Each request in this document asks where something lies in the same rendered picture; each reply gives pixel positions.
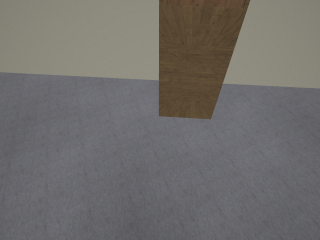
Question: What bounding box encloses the cabinet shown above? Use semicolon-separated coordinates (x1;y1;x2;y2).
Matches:
159;0;250;119

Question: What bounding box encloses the handle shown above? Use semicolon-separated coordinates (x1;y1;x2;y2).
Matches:
184;23;218;30

